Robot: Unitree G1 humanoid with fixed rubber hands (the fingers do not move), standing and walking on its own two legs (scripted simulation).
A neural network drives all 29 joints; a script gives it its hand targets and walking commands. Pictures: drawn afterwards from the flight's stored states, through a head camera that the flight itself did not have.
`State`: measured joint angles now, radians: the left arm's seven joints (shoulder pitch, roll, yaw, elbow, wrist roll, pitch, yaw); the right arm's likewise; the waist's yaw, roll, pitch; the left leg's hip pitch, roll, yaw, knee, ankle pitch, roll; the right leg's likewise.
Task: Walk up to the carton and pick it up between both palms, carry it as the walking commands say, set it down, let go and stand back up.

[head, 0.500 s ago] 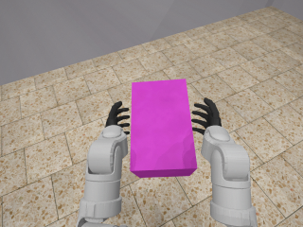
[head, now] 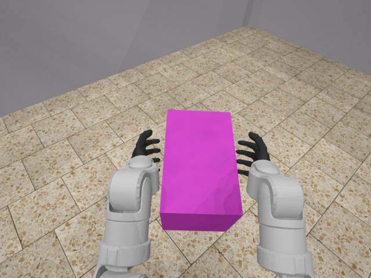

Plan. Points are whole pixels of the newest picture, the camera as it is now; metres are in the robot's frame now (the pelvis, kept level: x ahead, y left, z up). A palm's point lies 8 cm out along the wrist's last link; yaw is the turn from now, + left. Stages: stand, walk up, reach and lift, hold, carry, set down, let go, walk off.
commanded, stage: carry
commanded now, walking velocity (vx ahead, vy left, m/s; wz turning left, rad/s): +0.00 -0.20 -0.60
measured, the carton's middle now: (196, 171) +0.36 +0.01 +0.02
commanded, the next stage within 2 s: none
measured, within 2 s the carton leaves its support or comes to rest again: neither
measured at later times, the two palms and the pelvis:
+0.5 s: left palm (243, 176) +0.29 -0.08 +0.11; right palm out of the picture +0.24 -0.31 +0.13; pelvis -0.02 -0.12 +0.02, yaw -16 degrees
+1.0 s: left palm out of the picture +0.21 -0.36 +0.10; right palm out of the picture +0.09 -0.55 +0.11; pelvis -0.12 -0.28 +0.01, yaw -32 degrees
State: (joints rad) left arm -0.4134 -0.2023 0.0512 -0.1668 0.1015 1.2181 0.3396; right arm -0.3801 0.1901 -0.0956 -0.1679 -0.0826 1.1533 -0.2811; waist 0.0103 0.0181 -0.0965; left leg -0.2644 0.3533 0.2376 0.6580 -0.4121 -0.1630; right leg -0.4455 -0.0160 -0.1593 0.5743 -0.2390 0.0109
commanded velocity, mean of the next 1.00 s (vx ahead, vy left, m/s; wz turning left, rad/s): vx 0.00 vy -0.20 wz -0.60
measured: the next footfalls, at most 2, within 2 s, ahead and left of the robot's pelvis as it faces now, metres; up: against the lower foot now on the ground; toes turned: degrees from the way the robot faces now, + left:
left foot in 0.38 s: +0.04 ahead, +0.00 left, +0.00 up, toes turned +1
right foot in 0.72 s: -0.05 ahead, -0.38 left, +0.00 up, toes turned -31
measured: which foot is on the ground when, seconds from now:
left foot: down 0.00-0.00, up 0.02-0.36, down 0.38-0.70, up 0.72-1.00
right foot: down 0.00-0.36, up 0.38-0.70, down 0.72-1.00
